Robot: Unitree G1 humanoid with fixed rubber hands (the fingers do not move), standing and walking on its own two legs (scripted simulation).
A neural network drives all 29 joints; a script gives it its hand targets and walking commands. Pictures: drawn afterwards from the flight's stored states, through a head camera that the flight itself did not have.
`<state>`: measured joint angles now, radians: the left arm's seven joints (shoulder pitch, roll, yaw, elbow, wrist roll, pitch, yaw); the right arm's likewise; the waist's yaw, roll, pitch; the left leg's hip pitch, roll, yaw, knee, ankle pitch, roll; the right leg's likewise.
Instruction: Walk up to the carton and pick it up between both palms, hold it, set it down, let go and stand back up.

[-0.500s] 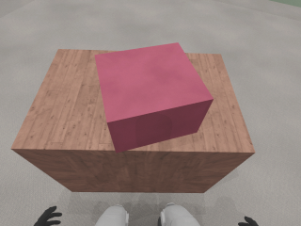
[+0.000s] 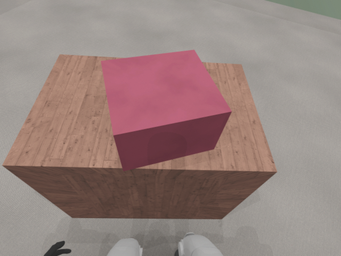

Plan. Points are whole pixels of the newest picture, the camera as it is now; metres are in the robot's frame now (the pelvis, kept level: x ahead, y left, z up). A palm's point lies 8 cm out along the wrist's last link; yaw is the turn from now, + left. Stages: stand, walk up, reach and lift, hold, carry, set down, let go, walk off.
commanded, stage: walk up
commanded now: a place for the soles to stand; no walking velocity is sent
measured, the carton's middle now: (160, 107) +0.50 +0.05 -0.01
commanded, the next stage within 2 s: reach and lift in 1.18 s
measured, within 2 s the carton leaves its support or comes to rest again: neither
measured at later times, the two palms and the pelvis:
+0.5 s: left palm out of the picture +0.08 +0.29 -0.12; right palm out of the picture +0.07 -0.30 -0.12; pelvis +0.02 -0.01 +0.00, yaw -1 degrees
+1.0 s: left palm out of the picture +0.10 +0.29 -0.12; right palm out of the picture +0.07 -0.30 -0.11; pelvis +0.01 -0.01 +0.00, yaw +0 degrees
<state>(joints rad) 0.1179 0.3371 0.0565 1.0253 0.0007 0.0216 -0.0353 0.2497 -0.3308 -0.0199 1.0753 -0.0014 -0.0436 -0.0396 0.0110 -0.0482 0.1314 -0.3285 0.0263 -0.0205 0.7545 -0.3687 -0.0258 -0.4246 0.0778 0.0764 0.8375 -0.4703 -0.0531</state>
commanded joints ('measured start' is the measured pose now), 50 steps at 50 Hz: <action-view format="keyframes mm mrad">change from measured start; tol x32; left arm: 1 60 213 69 -52 27 -26 6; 50 36 270 43 -57 21 -85 26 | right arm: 1 -81 -328 -89 -112 -47 -51 -18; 50 -154 -260 -54 -149 -16 -46 12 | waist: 1 30 200 -141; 50 27 49 -179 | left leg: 1 21 265 -311 -277 224 233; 7 -187 -10 -24 176 -290 71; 16 82 323 -524 -467 -191 261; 21 -78 35 -57 -22 329 82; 24 -98 -13 0 15 -118 66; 34 76 169 -239 -191 411 183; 40 -14 -11 -3 -38 31 80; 46 125 302 -444 -363 142 281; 50 -65 64 -105 -104 275 103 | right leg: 1 104 -97 -29 -123 78 18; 6 278 -361 523 -507 2 -184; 16 -84 -55 -32 -2 -79 22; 22 357 -286 376 -382 437 -133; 32 43 -88 -32 -77 172 14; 38 289 -291 314 -328 468 -167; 46 -29 -67 -50 -34 -25 17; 50 283 -186 189 -312 328 -69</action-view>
